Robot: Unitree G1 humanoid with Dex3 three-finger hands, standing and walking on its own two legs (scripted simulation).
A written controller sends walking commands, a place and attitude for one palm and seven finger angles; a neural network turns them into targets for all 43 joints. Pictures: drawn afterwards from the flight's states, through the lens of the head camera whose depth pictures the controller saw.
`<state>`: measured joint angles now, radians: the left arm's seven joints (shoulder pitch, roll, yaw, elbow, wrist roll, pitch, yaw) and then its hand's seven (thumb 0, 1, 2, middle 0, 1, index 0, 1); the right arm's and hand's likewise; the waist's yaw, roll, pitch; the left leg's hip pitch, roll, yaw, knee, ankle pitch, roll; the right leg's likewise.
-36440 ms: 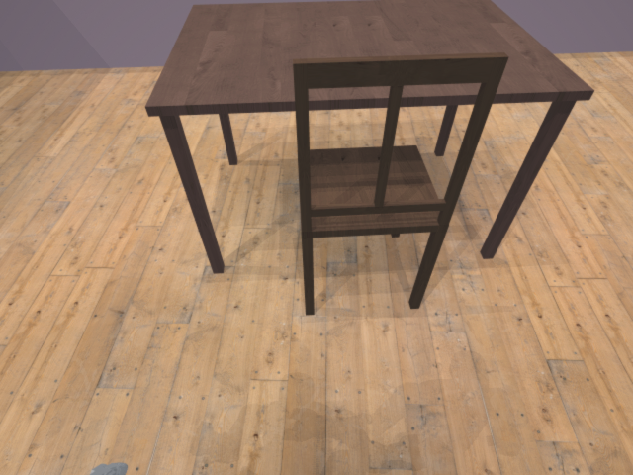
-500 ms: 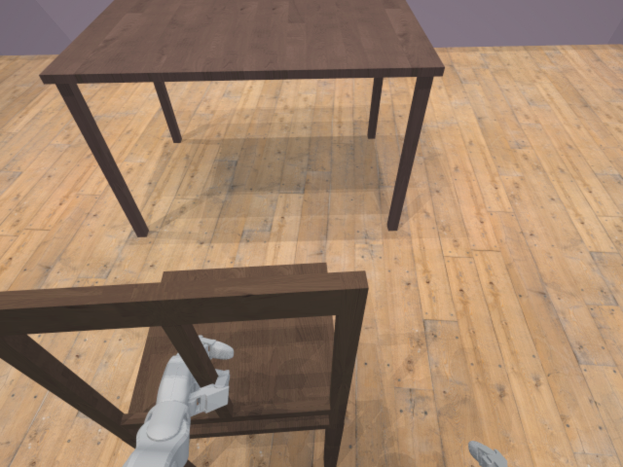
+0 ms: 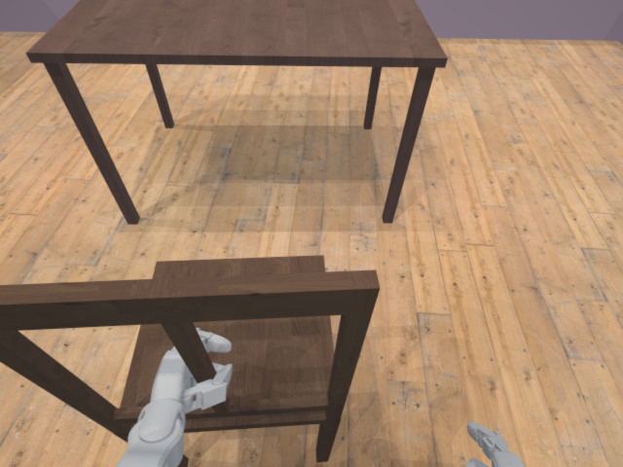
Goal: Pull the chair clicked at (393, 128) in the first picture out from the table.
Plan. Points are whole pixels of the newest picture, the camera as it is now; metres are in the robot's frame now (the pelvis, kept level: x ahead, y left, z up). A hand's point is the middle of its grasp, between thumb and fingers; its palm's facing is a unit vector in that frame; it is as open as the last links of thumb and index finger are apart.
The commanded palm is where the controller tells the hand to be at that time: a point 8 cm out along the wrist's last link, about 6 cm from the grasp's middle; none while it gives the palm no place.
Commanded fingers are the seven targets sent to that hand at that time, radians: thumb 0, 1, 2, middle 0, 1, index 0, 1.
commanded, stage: open the thumb and straighten the fingers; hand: left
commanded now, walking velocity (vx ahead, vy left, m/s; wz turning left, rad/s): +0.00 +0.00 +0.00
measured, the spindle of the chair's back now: (204, 371) +0.26 +0.16 -0.06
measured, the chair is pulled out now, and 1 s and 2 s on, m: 0.70 0.70 0.70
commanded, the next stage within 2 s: draw the fingers out of the gap in 0.60 s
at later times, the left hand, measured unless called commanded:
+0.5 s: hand (213, 382) +0.25 +0.14 -0.07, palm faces +0.04 -0.99 -0.16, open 16.2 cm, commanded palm +0.23 +0.20 -0.05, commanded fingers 0.00 -0.55 0.20 0.00 0.00 0.00 0.00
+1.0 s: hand (199, 422) +0.20 +0.15 -0.07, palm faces +0.05 -0.98 -0.17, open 17.4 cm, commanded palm +0.17 +0.20 -0.05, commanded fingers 0.00 -0.55 0.20 0.00 0.00 0.00 0.00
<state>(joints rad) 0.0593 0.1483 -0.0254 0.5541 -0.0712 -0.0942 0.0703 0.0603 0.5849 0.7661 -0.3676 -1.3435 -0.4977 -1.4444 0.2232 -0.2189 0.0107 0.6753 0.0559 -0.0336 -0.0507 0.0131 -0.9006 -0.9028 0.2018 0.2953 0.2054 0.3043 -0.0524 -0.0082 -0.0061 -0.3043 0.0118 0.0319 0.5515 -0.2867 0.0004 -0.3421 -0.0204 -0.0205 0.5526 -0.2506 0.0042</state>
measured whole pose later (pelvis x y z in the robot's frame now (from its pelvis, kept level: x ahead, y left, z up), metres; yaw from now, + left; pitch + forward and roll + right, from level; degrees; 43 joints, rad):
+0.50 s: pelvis +0.01 +0.00 -0.03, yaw +2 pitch +9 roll +0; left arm 0.18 0.17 -0.04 0.22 -0.07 0.13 0.05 0.00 -0.51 0.21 -0.16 -0.46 -0.16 -0.46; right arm 0.23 -0.25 0.02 0.56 0.04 -0.09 -0.07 0.01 -0.90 -0.90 0.20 0.30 0.21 0.30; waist -0.04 0.04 -0.10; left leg -0.57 0.00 -0.01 0.84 -0.44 -0.01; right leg -0.59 -0.04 -0.06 0.84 -0.41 0.00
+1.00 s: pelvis +0.02 -0.01 -0.04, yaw +3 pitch +10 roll -1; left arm 0.44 0.20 -0.04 -0.02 -0.08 0.16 0.03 -0.01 -0.53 0.20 0.00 0.00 -0.01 0.00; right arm 0.27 -0.25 0.01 0.52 0.04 -0.11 -0.10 0.02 -0.90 -0.90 0.20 0.30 0.21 0.30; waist -0.05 0.05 -0.13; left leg -0.62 0.01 -0.03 0.91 -0.47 -0.01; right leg -0.63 -0.03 -0.08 0.89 -0.44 -0.01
